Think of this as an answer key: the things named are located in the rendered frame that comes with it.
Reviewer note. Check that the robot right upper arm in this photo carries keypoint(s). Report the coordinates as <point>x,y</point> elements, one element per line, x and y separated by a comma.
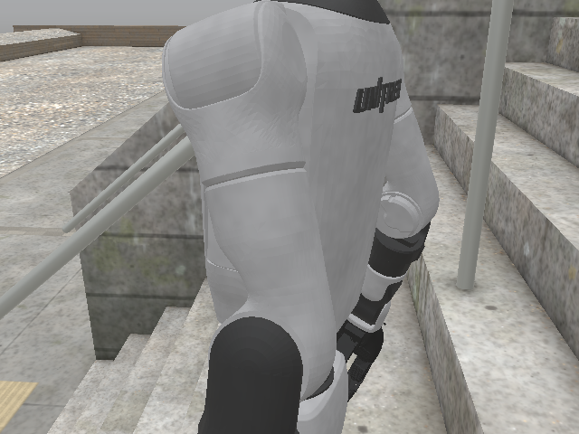
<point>410,198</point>

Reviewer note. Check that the humanoid robot torso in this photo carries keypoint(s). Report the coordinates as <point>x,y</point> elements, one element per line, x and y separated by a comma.
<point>346,124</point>

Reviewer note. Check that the robot head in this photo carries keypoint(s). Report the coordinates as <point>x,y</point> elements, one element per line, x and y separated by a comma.
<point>369,10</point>

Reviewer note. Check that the left robot forearm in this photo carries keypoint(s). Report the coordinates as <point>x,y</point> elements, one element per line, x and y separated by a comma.
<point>254,380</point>

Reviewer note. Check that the robot left upper arm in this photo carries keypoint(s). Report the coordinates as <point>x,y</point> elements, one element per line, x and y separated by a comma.
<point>236,82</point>

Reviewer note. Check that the right robot forearm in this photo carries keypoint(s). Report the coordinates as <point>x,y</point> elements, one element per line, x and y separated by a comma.
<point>388,264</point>

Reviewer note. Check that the right robot hand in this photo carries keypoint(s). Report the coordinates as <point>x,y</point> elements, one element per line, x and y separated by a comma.
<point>367,346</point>

